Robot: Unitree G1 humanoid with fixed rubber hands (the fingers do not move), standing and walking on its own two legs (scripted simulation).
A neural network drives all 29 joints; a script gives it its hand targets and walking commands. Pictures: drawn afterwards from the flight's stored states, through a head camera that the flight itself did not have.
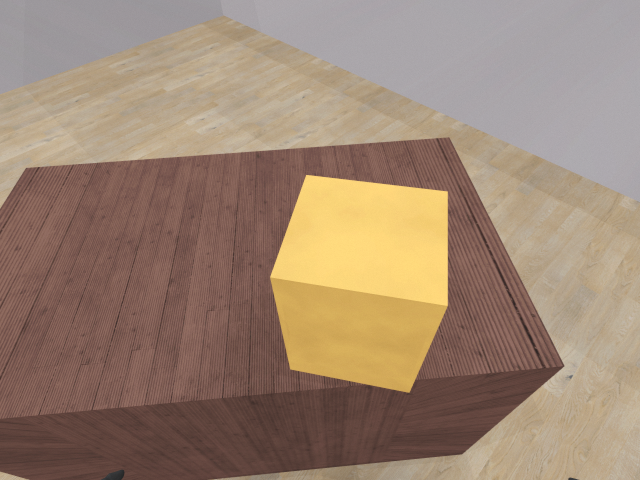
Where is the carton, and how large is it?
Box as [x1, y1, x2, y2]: [270, 175, 447, 392]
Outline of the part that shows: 306,175 270,276 290,368 409,392 447,306 447,191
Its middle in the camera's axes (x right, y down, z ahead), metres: +0.06 +0.07 +0.56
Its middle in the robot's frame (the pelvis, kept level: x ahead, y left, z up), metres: +0.37 -0.04 +0.00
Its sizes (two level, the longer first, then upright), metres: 0.189 0.174 0.258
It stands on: a pedestal, 0.63 m high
